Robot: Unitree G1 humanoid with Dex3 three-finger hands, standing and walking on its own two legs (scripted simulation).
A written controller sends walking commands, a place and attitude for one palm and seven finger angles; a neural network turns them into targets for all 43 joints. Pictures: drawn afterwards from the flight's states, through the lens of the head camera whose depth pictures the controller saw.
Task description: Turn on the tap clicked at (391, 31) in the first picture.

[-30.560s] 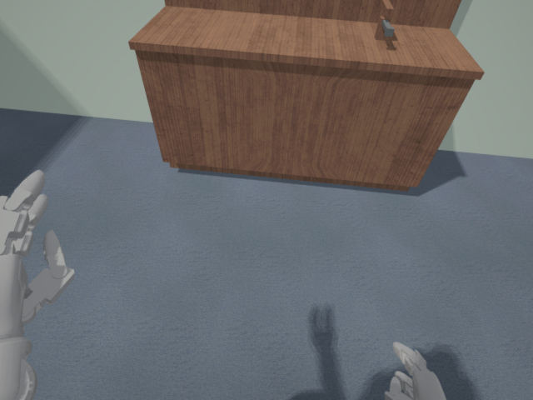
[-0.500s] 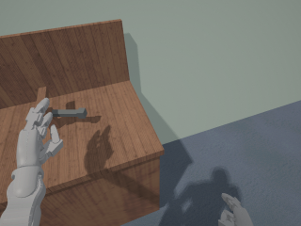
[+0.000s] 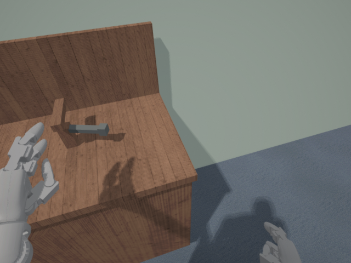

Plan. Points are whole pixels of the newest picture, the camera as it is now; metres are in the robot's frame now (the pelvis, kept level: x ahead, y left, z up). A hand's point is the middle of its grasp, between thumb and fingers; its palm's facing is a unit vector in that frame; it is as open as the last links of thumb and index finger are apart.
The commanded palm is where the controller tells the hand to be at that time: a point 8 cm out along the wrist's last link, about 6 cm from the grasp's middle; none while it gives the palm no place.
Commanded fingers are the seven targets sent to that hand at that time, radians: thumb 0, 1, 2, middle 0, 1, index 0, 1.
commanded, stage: draw the hand back beside the body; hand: left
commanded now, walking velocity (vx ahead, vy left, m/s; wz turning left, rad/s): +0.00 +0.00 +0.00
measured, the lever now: (103, 129) +0.48 +0.29 +0.03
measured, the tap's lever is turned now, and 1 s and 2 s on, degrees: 68 68 68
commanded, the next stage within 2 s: step back with the hand held close in 0.14 s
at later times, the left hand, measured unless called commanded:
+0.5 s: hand (59, 188) +0.20 +0.24 +0.15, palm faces +0.35 -0.85 -0.39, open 7.4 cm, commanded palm +0.15 +0.28 +0.17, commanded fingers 0.00 0.90 0.90 -0.20 -0.30 -0.20 -0.30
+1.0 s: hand (6, 233) +0.11 +0.28 +0.15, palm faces +0.42 -0.80 -0.42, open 7.4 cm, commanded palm +0.05 +0.32 +0.17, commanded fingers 0.00 0.90 0.90 -0.20 -0.30 -0.20 -0.30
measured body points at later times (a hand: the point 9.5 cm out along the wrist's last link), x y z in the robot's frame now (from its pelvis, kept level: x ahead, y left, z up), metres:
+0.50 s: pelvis -0.02 +0.00 +0.00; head -0.03 -0.02 +0.45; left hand +0.17 +0.28 +0.17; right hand +0.16 -0.24 -0.09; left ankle -0.01 +0.10 -0.74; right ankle -0.01 -0.09 -0.74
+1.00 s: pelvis -0.10 +0.03 -0.02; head -0.09 +0.03 +0.43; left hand +0.09 +0.32 +0.17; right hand +0.08 -0.20 -0.09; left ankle -0.01 +0.10 -0.74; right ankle -0.01 -0.08 -0.74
